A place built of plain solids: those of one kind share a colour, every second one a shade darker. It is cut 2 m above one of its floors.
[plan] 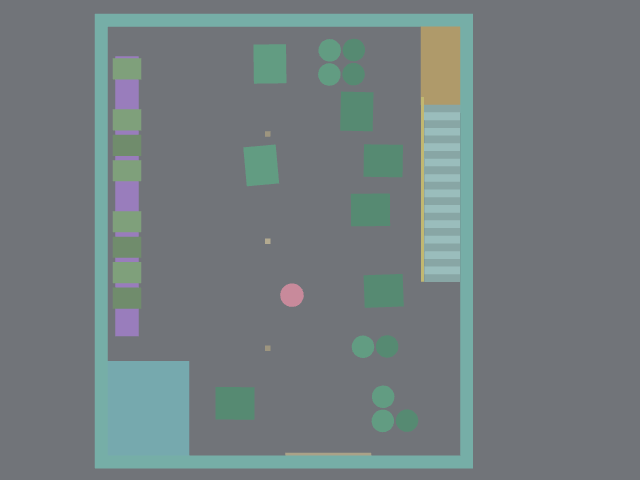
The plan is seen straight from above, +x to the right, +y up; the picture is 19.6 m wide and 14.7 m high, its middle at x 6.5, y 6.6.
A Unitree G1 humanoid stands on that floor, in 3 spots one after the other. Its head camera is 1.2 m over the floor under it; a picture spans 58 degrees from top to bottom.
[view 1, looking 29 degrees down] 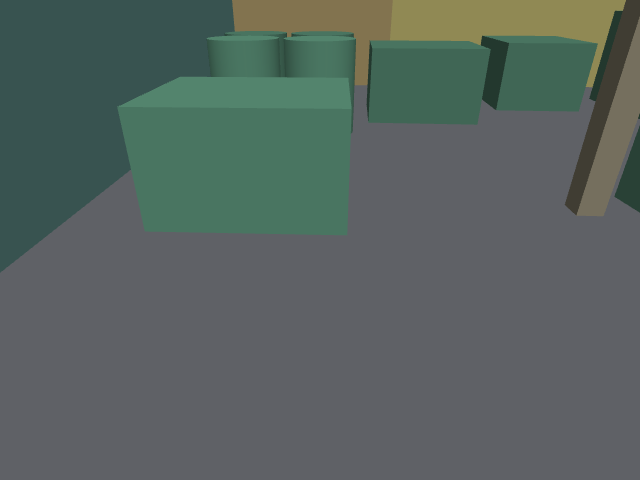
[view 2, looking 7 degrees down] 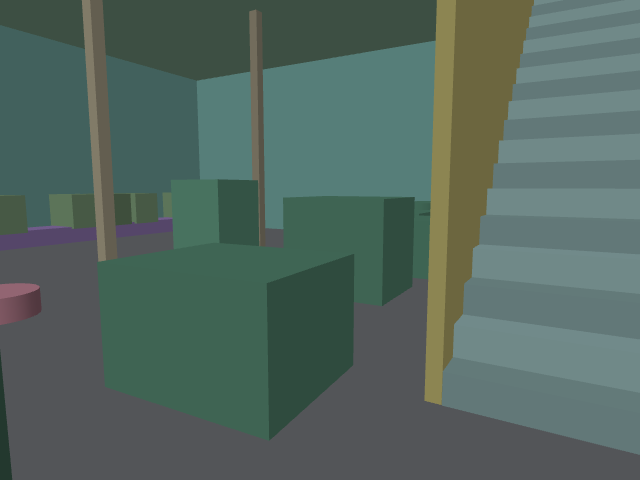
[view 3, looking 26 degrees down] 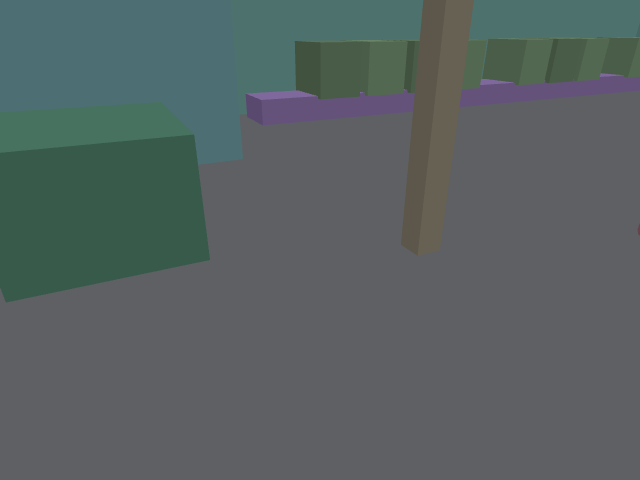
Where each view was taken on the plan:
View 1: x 2.25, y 11.43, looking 3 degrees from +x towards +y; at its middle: ground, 2.48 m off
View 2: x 10.24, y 3.02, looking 120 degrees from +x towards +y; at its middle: load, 4.66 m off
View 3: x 6.75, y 1.70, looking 154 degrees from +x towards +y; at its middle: ground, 2.74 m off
